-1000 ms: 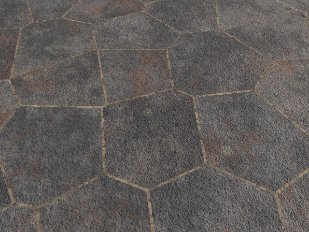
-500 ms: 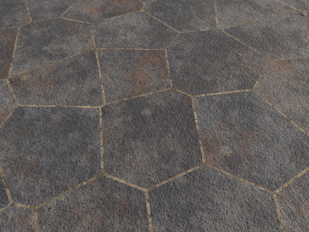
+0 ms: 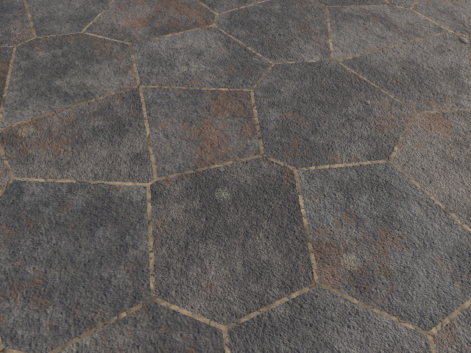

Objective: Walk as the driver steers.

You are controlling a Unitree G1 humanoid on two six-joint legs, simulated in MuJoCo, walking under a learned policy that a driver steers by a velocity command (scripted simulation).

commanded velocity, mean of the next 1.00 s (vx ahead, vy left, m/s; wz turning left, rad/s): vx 0.48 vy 0.00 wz -0.03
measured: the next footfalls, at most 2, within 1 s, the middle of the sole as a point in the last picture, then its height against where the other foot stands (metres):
right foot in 0.26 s outside the picture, level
left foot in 0.82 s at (206, 316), level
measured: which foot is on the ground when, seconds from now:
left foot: down 0.00-0.28, up 0.30-0.80, down 0.82-1.00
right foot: up 0.00-0.24, down 0.26-0.82, up 0.84-1.00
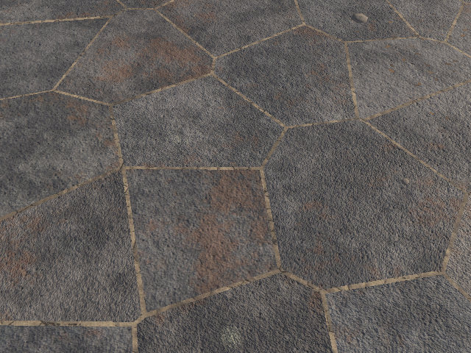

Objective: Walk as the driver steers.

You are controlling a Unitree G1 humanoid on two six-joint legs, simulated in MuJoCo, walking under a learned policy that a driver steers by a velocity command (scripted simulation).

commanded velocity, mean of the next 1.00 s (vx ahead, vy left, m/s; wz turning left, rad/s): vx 0.50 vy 0.00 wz -0.53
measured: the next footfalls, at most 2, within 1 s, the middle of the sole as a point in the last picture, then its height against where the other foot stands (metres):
right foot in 0.38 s outside the picture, level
left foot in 0.92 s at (276, 281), level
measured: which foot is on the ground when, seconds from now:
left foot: down 0.00-0.38, up 0.40-0.90, down 0.92-1.00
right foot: up 0.00-0.36, down 0.38-0.92, up 0.94-1.00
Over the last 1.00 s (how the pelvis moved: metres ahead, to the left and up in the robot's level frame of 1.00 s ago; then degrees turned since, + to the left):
0.57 0.02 0.00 -3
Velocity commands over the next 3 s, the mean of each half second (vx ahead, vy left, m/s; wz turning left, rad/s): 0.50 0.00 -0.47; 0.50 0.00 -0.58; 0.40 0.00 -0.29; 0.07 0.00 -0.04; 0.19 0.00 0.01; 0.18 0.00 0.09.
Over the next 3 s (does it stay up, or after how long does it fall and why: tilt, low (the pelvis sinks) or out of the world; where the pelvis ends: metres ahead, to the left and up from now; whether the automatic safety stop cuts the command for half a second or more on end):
stays up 0.92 -0.46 -0.01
